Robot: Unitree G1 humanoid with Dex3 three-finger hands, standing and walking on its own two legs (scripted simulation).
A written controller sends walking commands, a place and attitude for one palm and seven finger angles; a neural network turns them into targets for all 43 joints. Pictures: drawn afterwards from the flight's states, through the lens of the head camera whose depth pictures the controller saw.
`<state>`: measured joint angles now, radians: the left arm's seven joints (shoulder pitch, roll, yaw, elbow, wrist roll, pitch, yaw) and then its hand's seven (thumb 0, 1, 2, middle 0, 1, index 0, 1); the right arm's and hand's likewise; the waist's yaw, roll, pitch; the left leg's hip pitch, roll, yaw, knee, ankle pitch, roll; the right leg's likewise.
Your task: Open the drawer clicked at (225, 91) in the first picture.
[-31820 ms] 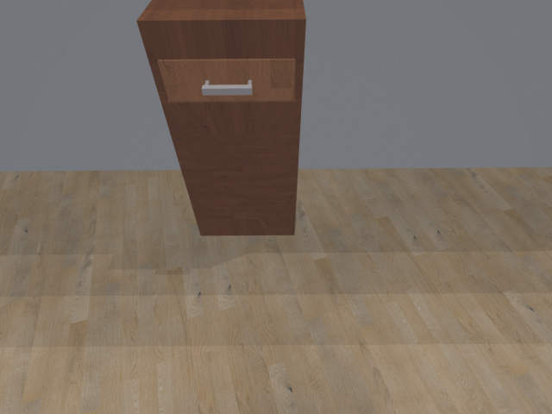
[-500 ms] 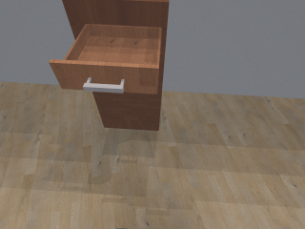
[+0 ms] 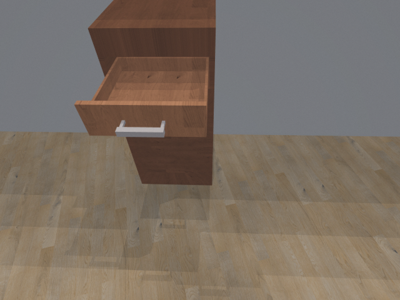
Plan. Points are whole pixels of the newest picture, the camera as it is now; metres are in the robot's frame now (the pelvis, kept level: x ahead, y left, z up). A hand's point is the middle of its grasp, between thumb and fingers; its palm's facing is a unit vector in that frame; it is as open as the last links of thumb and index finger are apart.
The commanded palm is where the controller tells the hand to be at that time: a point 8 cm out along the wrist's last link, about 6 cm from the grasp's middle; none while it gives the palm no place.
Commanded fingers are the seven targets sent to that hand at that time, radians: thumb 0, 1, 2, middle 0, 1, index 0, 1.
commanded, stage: let the arm hang, fingers relaxed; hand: left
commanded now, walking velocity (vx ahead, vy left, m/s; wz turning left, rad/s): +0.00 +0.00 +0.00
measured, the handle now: (141, 127) +0.58 +0.21 -0.01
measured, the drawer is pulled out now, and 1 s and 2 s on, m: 0.29 0.29 0.29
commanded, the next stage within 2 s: look to check the result in 0.26 s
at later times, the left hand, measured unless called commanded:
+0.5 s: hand out of the picture +0.02 +0.17 -0.17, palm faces +0.02 -0.97 -0.23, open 7.4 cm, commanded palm none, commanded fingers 0.00 0.90 0.90 -0.20 -0.30 -0.20 -0.30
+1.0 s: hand out of the picture +0.06 +0.19 -0.17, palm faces +0.01 -0.97 -0.26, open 7.4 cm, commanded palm none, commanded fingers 0.00 0.90 0.90 -0.20 -0.30 -0.20 -0.30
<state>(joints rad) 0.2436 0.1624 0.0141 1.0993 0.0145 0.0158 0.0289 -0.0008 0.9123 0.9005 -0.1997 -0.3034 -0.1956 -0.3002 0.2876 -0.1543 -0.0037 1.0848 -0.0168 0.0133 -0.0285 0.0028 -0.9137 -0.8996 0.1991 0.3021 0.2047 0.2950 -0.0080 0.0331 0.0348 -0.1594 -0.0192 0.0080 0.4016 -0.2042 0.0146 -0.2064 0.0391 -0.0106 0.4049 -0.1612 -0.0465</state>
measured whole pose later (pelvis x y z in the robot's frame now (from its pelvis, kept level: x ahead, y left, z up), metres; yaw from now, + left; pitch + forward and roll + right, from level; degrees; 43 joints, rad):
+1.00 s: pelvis +0.02 -0.01 +0.00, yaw +0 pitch -2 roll +0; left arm 0.18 0.19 0.03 1.12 0.01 0.00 0.03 0.00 0.91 0.90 -0.20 -0.30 -0.20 -0.30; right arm 0.23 -0.20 -0.02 1.10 -0.01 0.00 -0.03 0.00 -0.91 -0.90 0.20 0.30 0.20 0.29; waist -0.01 0.02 0.07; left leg -0.12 0.00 0.01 0.37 -0.22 0.00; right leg -0.17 0.06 -0.01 0.38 -0.18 -0.06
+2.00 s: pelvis +0.01 +0.01 -0.02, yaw +12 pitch -2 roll +0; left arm 0.14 0.22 0.06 1.01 0.02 0.05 0.03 0.00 0.91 0.90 -0.20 -0.30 -0.20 -0.30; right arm 0.23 -0.17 -0.04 1.02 -0.02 0.04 -0.01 0.00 -0.91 -0.90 0.20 0.30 0.20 0.29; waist -0.03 -0.04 0.13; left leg -0.26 -0.01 0.02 0.59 -0.25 0.02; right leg -0.30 -0.04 -0.10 0.74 -0.43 -0.01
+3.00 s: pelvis +0.04 -0.03 +0.00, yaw +12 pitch -2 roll +0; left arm 0.16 0.22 0.04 1.09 0.01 0.00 0.02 0.00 0.91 0.90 -0.20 -0.30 -0.20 -0.30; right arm 0.21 -0.19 -0.03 1.11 -0.01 0.01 -0.03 0.00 -0.91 -0.90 0.20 0.30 0.20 0.30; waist -0.02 0.01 0.08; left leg -0.15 0.04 -0.03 0.39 -0.21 -0.05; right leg -0.12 0.02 0.01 0.40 -0.26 -0.02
